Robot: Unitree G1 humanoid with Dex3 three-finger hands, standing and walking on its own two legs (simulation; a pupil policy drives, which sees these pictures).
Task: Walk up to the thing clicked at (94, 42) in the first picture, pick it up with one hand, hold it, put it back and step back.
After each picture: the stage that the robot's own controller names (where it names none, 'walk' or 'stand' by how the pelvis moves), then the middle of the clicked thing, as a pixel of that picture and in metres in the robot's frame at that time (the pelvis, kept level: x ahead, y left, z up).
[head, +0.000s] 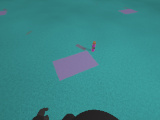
stand; (93, 46) +1.53 -0.10 -0.65
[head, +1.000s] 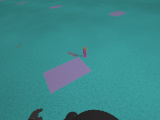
walk; (84, 52) +1.40 +0.18 -0.63
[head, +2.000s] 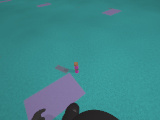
walk; (76, 67) +0.89 +0.27 -0.65
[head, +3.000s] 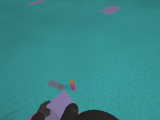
walk; (72, 85) +0.52 +0.24 -0.65
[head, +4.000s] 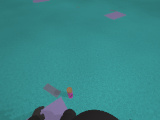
stand; (70, 93) +0.41 +0.22 -0.63
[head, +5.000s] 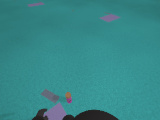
stand; (68, 98) +0.38 +0.22 -0.65
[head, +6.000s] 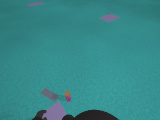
stand; (68, 96) +0.39 +0.23 -0.66
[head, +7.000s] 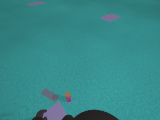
stand; (68, 97) +0.38 +0.22 -0.66
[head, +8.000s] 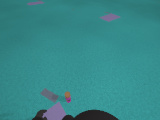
stand; (68, 97) +0.38 +0.22 -0.66
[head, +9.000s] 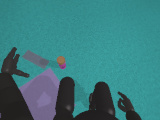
go down; (62, 63) +0.44 +0.23 -0.37
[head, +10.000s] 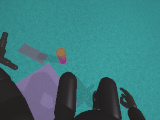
go down; (62, 57) +0.45 +0.24 -0.27
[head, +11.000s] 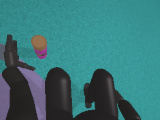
close in; (40, 49) +0.43 +0.28 -0.17
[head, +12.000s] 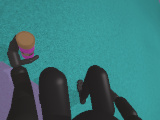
close; (27, 48) +0.44 +0.29 -0.16
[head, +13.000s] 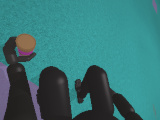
lift; (25, 49) +0.41 +0.29 -0.16
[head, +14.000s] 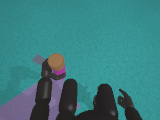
lift; (59, 69) +0.32 +0.20 +0.00
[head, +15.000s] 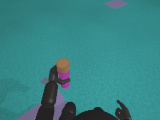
hold; (64, 75) +0.31 +0.17 +0.02
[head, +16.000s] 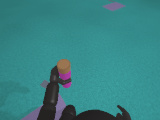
hold; (65, 75) +0.31 +0.16 +0.02
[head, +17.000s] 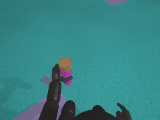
crouch; (66, 73) +0.33 +0.16 +0.00
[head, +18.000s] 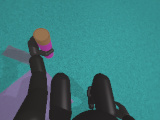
crouch; (46, 46) +0.47 +0.25 -0.06
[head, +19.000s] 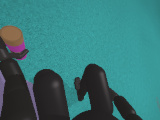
lower; (17, 46) +0.44 +0.30 -0.16
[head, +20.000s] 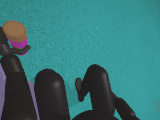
lower; (19, 42) +0.45 +0.31 -0.16
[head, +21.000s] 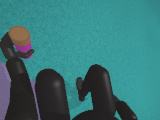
lower; (23, 46) +0.43 +0.29 -0.16
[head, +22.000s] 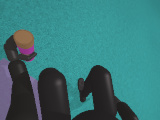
lower; (26, 49) +0.42 +0.30 -0.15
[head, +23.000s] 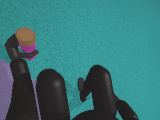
draw back; (28, 47) +0.44 +0.28 -0.15
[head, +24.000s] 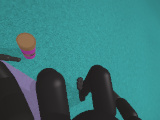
rise; (28, 49) +0.43 +0.28 -0.17
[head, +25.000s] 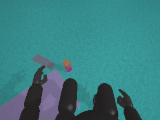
walk; (68, 66) +0.45 +0.21 -0.38
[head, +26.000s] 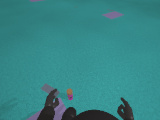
stand; (70, 94) +0.40 +0.19 -0.59
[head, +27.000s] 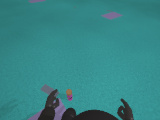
stand; (69, 95) +0.40 +0.19 -0.60
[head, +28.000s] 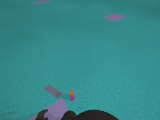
stand; (71, 95) +0.40 +0.18 -0.64
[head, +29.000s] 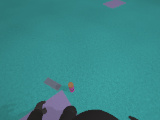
walk; (71, 87) +0.42 +0.19 -0.64
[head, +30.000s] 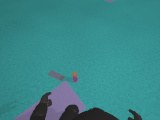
walk; (75, 77) +0.54 +0.17 -0.64
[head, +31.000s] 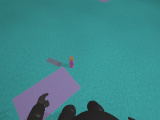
walk; (71, 62) +0.82 +0.21 -0.64
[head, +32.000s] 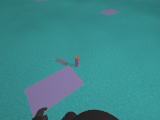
stand; (76, 61) +1.02 +0.23 -0.64
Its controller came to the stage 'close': yes
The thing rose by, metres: 0.68
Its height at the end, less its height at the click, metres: +0.00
